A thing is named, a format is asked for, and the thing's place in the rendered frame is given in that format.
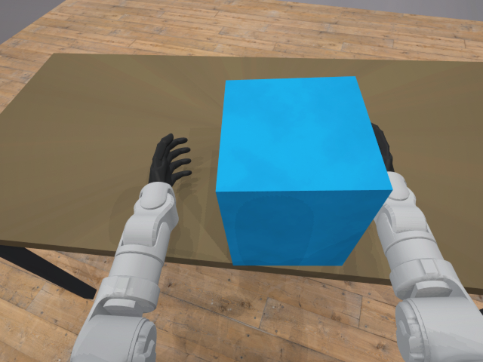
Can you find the carton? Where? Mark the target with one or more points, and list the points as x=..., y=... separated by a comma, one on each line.
x=300, y=174

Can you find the table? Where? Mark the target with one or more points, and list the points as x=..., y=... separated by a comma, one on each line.
x=77, y=142

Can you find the left robot upper arm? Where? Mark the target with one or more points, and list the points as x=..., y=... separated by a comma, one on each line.
x=110, y=338

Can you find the right robot upper arm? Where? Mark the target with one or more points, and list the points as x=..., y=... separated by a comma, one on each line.
x=439, y=329

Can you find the right robot hand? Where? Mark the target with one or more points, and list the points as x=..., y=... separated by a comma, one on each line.
x=384, y=148

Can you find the robot right forearm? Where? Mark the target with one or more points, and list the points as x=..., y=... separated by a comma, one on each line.
x=418, y=268

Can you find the left robot hand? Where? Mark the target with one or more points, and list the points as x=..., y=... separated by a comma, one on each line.
x=162, y=168

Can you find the robot left forearm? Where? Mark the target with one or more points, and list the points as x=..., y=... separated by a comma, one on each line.
x=131, y=288

